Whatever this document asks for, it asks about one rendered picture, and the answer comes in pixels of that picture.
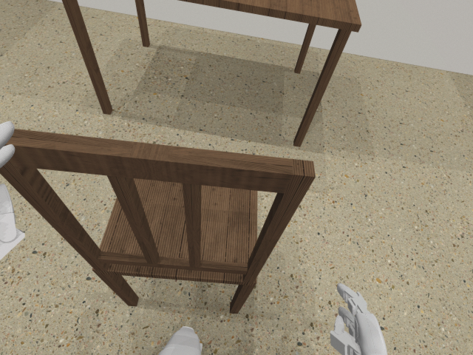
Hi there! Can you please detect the robot right hand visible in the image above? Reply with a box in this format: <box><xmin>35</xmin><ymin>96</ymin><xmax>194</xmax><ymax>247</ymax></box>
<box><xmin>330</xmin><ymin>283</ymin><xmax>387</xmax><ymax>355</ymax></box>

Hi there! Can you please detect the chair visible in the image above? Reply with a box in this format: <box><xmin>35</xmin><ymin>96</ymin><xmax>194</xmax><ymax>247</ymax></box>
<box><xmin>0</xmin><ymin>129</ymin><xmax>316</xmax><ymax>314</ymax></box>

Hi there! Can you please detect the table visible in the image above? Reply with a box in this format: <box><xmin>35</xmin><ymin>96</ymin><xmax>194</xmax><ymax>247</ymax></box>
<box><xmin>62</xmin><ymin>0</ymin><xmax>361</xmax><ymax>147</ymax></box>

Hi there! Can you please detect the robot left shin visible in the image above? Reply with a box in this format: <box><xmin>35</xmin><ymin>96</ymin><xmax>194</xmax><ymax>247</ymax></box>
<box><xmin>180</xmin><ymin>326</ymin><xmax>194</xmax><ymax>333</ymax></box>

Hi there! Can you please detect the robot left hand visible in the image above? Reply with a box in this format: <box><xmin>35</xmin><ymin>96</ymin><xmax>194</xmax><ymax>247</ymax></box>
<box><xmin>0</xmin><ymin>121</ymin><xmax>25</xmax><ymax>260</ymax></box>

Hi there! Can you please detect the left robot thigh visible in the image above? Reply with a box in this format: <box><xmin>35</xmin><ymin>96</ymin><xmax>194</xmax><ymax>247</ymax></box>
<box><xmin>158</xmin><ymin>330</ymin><xmax>203</xmax><ymax>355</ymax></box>

